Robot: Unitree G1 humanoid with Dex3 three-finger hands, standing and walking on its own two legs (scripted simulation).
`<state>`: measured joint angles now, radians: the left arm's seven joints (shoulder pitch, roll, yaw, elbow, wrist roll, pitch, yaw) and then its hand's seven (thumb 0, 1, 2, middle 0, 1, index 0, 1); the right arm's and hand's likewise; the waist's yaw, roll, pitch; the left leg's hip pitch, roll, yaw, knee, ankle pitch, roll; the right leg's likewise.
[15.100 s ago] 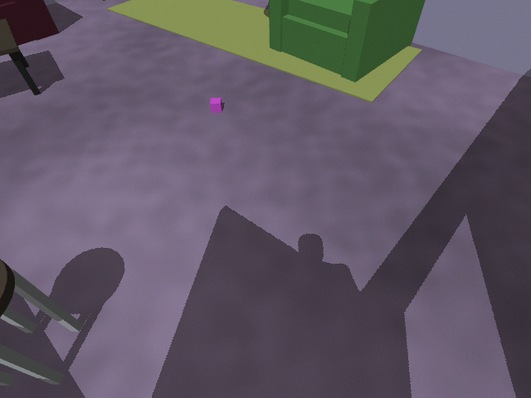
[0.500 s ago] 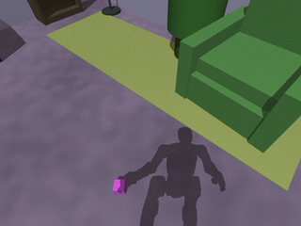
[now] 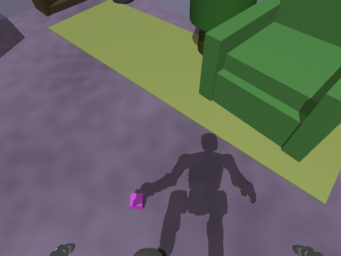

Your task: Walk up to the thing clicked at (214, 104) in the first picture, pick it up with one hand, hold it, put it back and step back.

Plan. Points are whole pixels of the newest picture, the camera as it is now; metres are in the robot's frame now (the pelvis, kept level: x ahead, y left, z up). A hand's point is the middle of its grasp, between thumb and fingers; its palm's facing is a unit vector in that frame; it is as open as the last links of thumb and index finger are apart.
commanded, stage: walk up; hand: left
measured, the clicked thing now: (137, 201) +0.44 +0.25 -0.74
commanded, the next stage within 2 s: none
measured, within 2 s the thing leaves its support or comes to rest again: neither
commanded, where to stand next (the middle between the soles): +0.05 +0.01 m, yaw -1 degrees
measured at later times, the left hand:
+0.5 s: hand out of the picture +0.11 +0.34 -0.18, palm faces -0.06 -0.94 -0.33, open 7.4 cm
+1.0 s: hand (87, 252) +0.14 +0.25 -0.14, palm faces -0.01 -0.92 -0.39, open 7.4 cm
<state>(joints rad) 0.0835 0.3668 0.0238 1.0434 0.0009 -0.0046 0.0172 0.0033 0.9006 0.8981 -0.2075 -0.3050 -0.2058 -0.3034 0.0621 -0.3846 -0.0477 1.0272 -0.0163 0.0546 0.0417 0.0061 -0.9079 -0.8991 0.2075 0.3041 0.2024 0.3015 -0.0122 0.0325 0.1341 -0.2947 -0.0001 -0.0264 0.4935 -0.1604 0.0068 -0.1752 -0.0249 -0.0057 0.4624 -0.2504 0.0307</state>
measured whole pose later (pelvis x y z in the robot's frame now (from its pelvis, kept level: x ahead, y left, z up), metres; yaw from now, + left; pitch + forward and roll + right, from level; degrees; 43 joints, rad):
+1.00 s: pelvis -0.02 -0.01 -0.02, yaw +1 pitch -3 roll +0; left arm 0.07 0.35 0.04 0.76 0.02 0.03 0.00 0.00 0.90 0.90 -0.21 -0.31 -0.21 -0.30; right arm 0.22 -0.39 -0.03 0.84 -0.02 0.04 -0.03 0.01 -0.91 -0.90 0.21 0.30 0.20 0.30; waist -0.01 0.03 0.17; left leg -0.40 -0.06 -0.08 1.02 -0.54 -0.01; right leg -0.41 0.00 -0.04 0.69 -0.23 -0.03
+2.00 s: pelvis -0.02 -0.01 -0.02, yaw +0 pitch -3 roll +1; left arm 0.12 0.36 0.04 0.84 0.03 -0.02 0.02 0.00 0.90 0.90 -0.21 -0.31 -0.21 -0.30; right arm 0.27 -0.41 -0.06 0.91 0.00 0.06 0.00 0.01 -0.91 -0.90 0.21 0.30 0.20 0.30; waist -0.01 0.09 0.15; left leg -0.42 -0.03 -0.14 1.02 -0.46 -0.02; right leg -0.37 -0.04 -0.03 0.65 -0.23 -0.01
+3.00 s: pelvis -0.07 +0.05 -0.02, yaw -5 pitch -4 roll +0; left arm 0.24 0.44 0.07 0.89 0.02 0.08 -0.04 0.00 0.90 0.90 -0.20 -0.30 -0.20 -0.30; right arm 0.18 -0.35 -0.04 0.88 -0.02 -0.04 -0.03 0.01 -0.90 -0.90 0.21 0.30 0.21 0.30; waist 0.01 -0.08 0.14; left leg -0.39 0.03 0.06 0.59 -0.13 0.03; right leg -0.39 0.02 0.11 1.06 -0.47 -0.02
